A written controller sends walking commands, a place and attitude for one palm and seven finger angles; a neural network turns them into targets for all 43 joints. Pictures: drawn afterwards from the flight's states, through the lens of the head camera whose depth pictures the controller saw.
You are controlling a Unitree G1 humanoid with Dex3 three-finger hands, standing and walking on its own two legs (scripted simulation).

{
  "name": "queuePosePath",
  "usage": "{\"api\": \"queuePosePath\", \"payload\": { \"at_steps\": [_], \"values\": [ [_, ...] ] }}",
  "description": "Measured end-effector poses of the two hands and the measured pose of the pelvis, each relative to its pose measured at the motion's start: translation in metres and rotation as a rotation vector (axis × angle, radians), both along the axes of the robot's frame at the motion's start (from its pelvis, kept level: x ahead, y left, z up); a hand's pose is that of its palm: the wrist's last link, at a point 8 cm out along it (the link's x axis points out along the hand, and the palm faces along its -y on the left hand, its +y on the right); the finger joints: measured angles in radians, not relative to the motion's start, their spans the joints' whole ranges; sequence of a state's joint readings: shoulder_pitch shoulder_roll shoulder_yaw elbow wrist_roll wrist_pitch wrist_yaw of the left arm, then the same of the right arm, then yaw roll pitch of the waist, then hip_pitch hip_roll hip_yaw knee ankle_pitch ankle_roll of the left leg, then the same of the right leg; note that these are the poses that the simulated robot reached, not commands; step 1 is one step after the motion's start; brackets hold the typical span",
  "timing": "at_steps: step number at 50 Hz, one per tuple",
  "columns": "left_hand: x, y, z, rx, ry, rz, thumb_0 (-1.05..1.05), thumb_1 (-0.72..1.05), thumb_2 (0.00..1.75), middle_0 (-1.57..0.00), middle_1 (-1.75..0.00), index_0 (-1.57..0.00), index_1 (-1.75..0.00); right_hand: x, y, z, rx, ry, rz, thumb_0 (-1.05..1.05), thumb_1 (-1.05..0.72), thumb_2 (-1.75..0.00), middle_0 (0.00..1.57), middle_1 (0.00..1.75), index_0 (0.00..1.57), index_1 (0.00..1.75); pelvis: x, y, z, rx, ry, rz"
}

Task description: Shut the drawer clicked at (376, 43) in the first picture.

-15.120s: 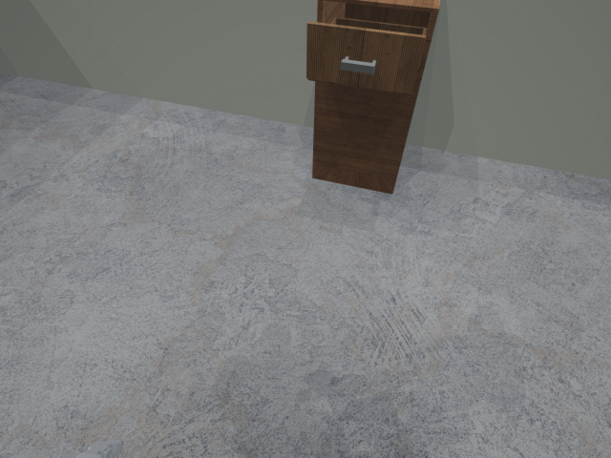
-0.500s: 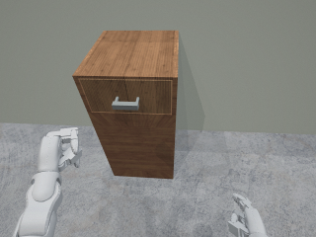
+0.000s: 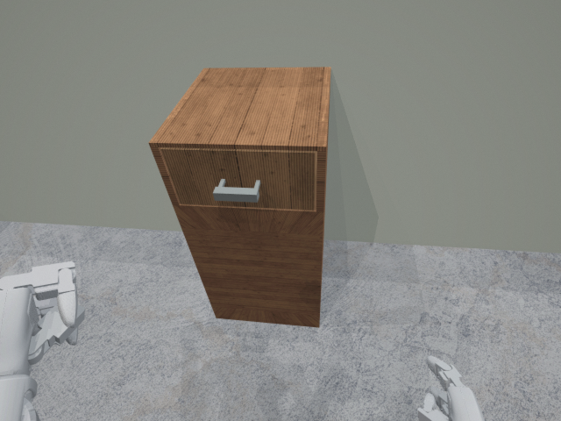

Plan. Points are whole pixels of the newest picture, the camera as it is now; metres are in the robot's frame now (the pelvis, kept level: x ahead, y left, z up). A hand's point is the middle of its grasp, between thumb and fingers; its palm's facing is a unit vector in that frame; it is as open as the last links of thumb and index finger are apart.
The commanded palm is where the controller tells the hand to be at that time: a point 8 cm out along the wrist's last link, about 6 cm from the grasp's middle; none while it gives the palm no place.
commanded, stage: draw the hand back to the body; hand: left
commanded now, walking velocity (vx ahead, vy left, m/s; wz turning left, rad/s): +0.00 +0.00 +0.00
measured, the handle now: (238, 188) +0.63 +0.20 -0.05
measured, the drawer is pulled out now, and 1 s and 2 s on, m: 0.00 0.00 0.00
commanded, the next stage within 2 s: step back with the hand held close in 0.02 s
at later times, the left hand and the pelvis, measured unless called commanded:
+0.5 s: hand (71, 317) +0.18 +0.26 +0.14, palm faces +0.30 -0.81 -0.50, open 3.2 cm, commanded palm +0.11 +0.30 +0.17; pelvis -0.02 +0.03 +0.00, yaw -1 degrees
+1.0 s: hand (12, 377) +0.11 +0.28 +0.15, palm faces +0.37 -0.82 -0.44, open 3.2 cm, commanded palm +0.04 +0.32 +0.17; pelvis -0.09 +0.04 -0.01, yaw +0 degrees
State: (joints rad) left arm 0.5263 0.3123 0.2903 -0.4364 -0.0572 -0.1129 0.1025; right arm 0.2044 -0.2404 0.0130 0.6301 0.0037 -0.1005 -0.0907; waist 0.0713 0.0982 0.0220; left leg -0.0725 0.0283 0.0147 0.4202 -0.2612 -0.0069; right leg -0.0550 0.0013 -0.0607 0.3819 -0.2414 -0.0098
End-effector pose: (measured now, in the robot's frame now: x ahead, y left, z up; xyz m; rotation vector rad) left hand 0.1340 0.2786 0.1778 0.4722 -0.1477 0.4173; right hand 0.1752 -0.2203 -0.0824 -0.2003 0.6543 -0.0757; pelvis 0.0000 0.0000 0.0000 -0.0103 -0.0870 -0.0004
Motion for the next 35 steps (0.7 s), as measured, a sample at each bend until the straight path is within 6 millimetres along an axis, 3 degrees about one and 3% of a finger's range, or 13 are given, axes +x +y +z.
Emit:
{"api": "queuePosePath", "payload": {
  "at_steps": [6,12,19,35],
  "values": [
    [0.006,-0.002,-0.008,-0.031,0.007,-0.009,0.01,0.89,0.90,-1.40,-1.60,-1.41,-1.60,-0.001,0.002,0.003,-0.006,-0.012,0.000,0.02,-0.91,-0.90,0.20,0.30,0.20,0.30,-0.001,0.000,0.000,0.000,-0.002,-0.003],
    [0.013,0.004,0.001,0.022,-0.017,-0.042,0.01,0.89,0.90,-1.40,-1.60,-1.41,-1.60,-0.004,0.001,0.006,-0.008,0.007,-0.018,0.02,-0.91,-0.90,0.20,0.30,0.20,0.30,-0.002,0.003,0.000,-0.009,0.034,-0.002],
    [0.017,0.011,-0.008,0.050,0.068,-0.088,0.01,0.89,0.90,-1.40,-1.60,-1.41,-1.60,-0.019,-0.005,0.000,-0.028,0.092,-0.095,0.01,-0.91,-0.90,0.20,0.30,0.20,0.30,-0.008,0.016,0.001,-0.004,0.095,-0.009],
    [-0.024,0.030,-0.009,0.092,0.030,-0.101,0.01,0.89,0.90,-1.40,-1.60,-1.41,-1.60,-0.051,0.018,0.003,-0.038,0.071,-0.098,0.01,-0.91,-0.90,0.20,0.30,0.20,0.30,-0.049,0.031,-0.008,0.001,0.103,-0.010]
  ]
}}
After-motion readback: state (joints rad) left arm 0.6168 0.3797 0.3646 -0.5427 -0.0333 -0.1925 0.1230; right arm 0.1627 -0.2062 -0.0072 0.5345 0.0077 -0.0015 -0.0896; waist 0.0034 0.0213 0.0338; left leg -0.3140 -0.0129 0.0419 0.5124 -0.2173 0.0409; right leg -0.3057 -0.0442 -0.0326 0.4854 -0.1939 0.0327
